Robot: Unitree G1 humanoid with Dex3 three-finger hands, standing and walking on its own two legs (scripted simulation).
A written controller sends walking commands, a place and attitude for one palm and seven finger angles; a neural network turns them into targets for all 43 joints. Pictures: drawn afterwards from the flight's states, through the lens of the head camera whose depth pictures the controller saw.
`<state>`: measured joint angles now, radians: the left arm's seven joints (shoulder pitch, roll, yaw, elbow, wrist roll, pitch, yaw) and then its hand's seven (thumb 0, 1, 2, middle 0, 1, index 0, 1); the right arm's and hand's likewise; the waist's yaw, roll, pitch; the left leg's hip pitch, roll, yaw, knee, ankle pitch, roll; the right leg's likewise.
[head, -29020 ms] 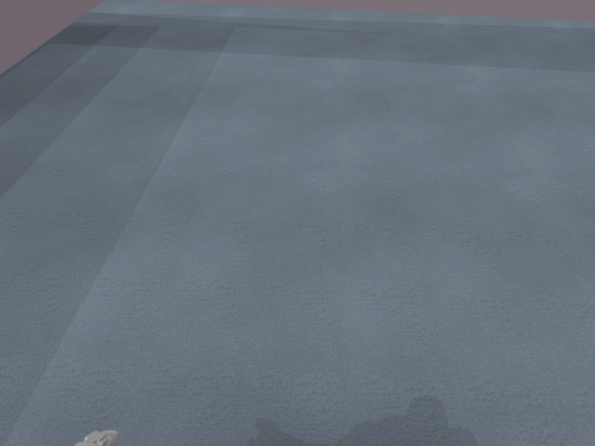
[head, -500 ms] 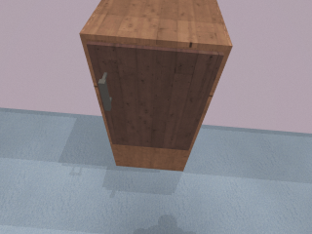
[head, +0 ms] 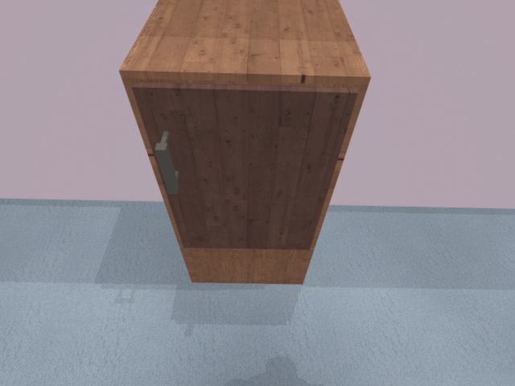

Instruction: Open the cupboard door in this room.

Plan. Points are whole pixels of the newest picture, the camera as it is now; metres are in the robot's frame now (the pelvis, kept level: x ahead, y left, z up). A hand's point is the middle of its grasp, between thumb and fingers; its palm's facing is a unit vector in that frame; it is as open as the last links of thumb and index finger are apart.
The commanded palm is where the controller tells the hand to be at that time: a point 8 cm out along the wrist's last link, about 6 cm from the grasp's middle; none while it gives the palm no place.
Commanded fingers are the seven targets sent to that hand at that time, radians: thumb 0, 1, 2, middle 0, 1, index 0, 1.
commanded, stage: look again from close up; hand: left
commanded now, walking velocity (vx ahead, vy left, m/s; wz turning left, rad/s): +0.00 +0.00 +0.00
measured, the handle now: (169, 163) +0.55 +0.23 -0.02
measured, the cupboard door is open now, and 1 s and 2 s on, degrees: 0 0 0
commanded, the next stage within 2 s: raise the hand with hooked fingers in 0.42 s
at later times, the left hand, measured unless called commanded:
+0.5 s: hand out of the picture +0.01 +0.16 -0.17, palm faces +0.00 -0.97 -0.23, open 7.3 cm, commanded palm none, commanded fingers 0.00 0.90 0.90 -0.20 -0.30 -0.20 -0.30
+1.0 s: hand out of the picture +0.13 +0.18 -0.08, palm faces +0.09 -1.00 +0.01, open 8.9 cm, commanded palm +0.12 +0.23 -0.05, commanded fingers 0.00 0.32 0.65 -0.24 -0.68 -0.24 -0.68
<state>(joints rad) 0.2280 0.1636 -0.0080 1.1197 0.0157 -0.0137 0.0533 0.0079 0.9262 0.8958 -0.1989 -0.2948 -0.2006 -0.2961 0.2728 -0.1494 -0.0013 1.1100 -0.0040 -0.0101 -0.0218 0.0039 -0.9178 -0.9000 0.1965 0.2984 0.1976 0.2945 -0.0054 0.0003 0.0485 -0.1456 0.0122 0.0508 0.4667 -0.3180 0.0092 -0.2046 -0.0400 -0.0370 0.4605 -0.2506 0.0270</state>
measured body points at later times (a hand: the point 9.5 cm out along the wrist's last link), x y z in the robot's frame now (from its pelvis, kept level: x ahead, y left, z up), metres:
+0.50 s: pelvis -0.01 -0.02 +0.00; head +0.00 -0.04 +0.45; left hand +0.01 +0.21 -0.15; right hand -0.01 -0.24 -0.17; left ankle -0.05 +0.11 -0.74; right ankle -0.01 -0.14 -0.74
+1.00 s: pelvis -0.05 -0.04 -0.10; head +0.00 -0.02 +0.34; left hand +0.12 +0.23 -0.07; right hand +0.21 -0.28 -0.12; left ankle -0.04 +0.11 -0.74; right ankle -0.01 -0.14 -0.74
